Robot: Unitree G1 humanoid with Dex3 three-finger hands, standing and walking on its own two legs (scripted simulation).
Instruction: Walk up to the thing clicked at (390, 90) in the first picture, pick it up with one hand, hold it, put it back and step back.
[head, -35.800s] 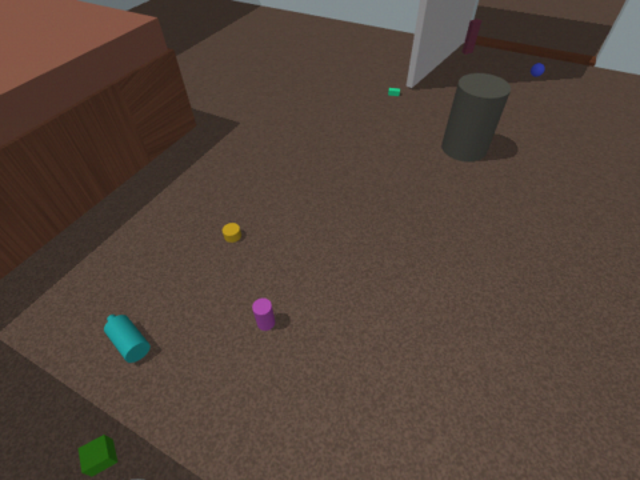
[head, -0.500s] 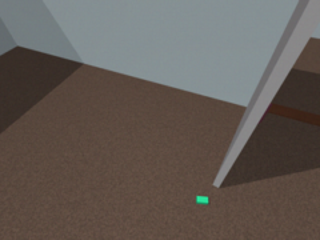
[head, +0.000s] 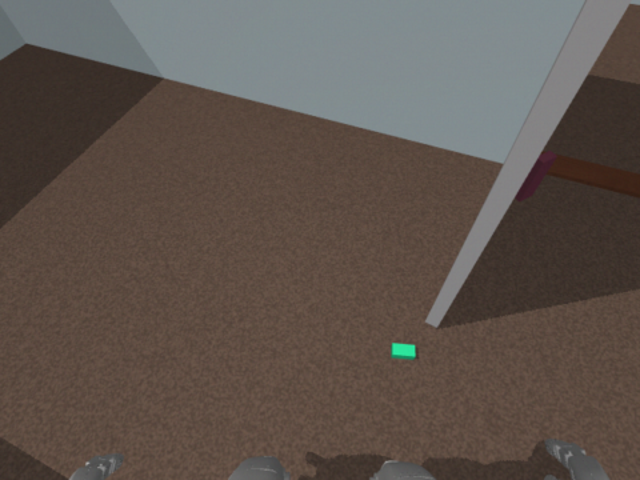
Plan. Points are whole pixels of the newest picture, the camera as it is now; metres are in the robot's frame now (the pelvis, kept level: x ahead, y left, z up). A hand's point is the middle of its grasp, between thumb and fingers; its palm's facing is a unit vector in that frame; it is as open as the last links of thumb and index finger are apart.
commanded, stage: step back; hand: right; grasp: from above
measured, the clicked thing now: (403, 351) +0.50 -0.19 -0.74
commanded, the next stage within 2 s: none
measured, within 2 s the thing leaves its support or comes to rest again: neither
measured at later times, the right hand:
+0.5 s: hand out of the picture +0.00 -0.25 -0.14, palm faces -0.10 +0.91 -0.40, open 7.4 cm
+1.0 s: hand out of the picture -0.13 -0.29 -0.14, palm faces -0.01 +0.93 -0.36, open 7.4 cm
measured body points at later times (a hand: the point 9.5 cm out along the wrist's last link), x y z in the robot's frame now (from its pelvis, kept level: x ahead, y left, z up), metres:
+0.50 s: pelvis -0.11 +0.00 +0.00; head -0.06 +0.02 +0.44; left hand -0.02 +0.32 -0.13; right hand +0.01 -0.30 -0.12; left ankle -0.12 +0.12 -0.72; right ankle -0.02 -0.10 -0.70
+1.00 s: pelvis -0.25 -0.03 +0.01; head -0.20 -0.05 +0.45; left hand -0.16 +0.28 -0.09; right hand -0.13 -0.34 -0.12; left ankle -0.28 +0.12 -0.63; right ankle -0.21 -0.13 -0.72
